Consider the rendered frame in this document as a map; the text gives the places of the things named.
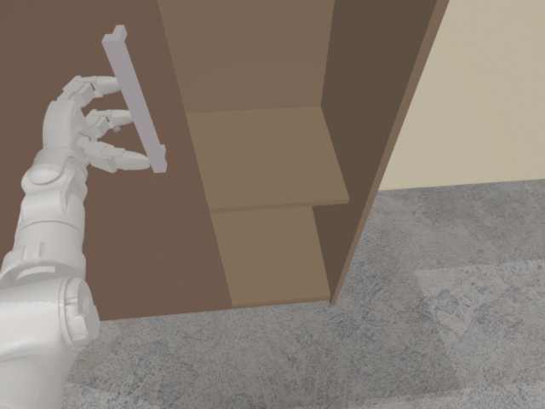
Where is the robot left upper arm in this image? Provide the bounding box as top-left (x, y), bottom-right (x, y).
top-left (0, 276), bottom-right (100, 409)

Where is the wardrobe door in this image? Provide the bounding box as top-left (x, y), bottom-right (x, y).
top-left (0, 0), bottom-right (232, 321)

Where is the left robot hand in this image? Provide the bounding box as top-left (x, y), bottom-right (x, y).
top-left (43, 76), bottom-right (151, 173)

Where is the robot left forearm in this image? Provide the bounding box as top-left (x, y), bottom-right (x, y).
top-left (0, 147), bottom-right (88, 290)

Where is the handle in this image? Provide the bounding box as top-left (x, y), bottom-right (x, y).
top-left (101, 25), bottom-right (167, 173)

